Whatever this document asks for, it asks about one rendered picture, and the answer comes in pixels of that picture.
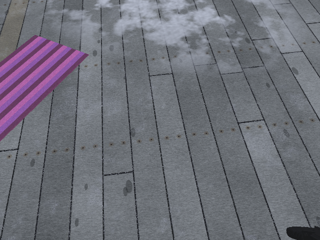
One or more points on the right robot hand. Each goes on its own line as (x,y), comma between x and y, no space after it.
(303,233)

